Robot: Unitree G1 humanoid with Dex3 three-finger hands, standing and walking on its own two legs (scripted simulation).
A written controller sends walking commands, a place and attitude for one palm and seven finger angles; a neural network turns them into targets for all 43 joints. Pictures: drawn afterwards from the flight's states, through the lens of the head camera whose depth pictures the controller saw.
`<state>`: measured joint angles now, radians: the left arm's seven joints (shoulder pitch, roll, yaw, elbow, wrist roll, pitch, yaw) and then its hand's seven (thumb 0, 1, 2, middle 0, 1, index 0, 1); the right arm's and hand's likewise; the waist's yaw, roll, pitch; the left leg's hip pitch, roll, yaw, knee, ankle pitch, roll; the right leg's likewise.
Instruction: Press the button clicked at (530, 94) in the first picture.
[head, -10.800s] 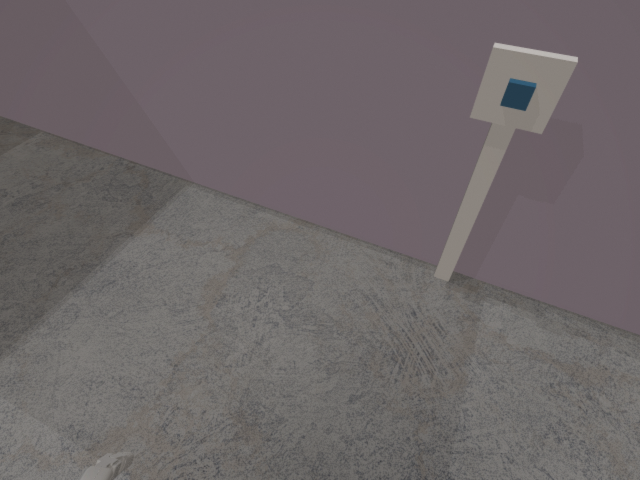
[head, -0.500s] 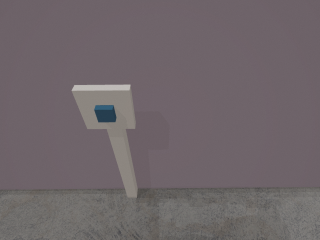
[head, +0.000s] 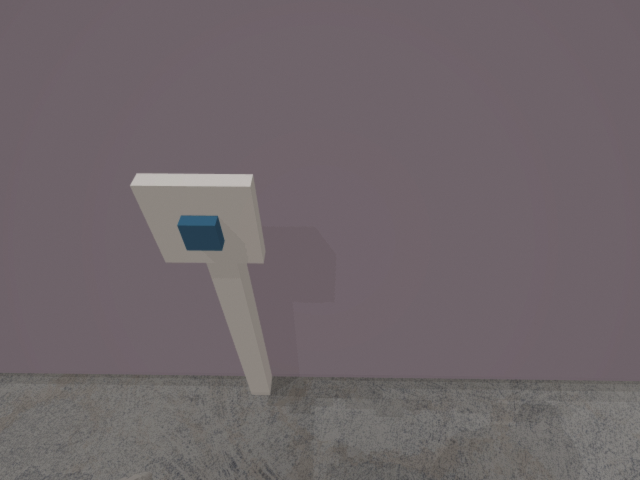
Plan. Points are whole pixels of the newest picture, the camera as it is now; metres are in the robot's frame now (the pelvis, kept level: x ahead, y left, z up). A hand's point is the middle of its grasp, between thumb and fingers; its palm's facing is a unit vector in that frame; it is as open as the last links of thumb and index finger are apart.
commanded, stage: raise the hand and make a fist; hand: left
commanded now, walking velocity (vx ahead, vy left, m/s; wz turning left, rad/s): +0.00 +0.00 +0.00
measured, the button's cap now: (202, 231) +0.47 +0.23 +0.02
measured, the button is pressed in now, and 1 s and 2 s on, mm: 0 0 0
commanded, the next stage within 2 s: aim a knuckle at the button in 1.94 s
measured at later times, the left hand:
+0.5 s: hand (158, 449) +0.17 +0.21 -0.04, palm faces +0.12 -0.99 -0.05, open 4.4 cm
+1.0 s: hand (157, 422) +0.19 +0.22 -0.02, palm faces +0.03 -1.00 -0.05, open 3.1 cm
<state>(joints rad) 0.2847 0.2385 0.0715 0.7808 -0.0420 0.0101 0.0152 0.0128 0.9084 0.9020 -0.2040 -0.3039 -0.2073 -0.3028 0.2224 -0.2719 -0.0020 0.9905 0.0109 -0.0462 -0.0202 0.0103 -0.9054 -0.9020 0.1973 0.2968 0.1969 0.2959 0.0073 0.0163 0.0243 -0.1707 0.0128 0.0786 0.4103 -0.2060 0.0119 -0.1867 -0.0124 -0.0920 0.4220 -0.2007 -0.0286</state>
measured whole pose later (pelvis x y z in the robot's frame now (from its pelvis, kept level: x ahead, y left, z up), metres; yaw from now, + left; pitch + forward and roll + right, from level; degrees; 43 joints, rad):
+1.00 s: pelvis -0.01 +0.02 -0.08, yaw +1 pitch +13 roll -3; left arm 0.49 0.24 0.18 -0.10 -0.28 -0.38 -0.26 0.02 0.90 0.90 -1.27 -1.47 -1.27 -1.47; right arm 0.23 -0.24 -0.01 0.54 0.04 -0.21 -0.06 0.02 -0.90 -0.90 0.20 0.30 0.20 0.30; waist 0.00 0.03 -0.13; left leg -0.82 0.03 0.02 1.10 -0.51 0.04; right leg -0.79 -0.04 -0.12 1.03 -0.47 -0.01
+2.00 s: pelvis +0.02 +0.01 -0.05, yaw +1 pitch +10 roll -2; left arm 0.35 0.25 0.21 -0.01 -0.29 -0.29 -0.26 0.02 0.90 0.90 -1.30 -1.50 -1.30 -1.50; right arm 0.25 -0.25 0.02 0.54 0.04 -0.18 -0.06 0.02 -0.90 -0.90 0.20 0.30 0.20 0.30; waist 0.00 0.04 -0.11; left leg -0.64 0.02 0.02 0.93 -0.47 0.03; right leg -0.61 -0.03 -0.12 0.88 -0.45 -0.02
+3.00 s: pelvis +0.01 +0.01 -0.06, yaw +0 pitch +13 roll -1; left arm -0.19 0.27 0.25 0.50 -0.23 -0.37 -0.22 0.02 0.90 0.90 -1.30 -1.50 -1.30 -1.50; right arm 0.26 -0.25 0.02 0.60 0.03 -0.10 -0.05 0.01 -0.90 -0.90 0.20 0.30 0.20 0.30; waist -0.04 0.02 -0.10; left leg -0.72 0.03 0.05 0.95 -0.45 0.02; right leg -0.72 -0.02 -0.09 0.92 -0.43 -0.02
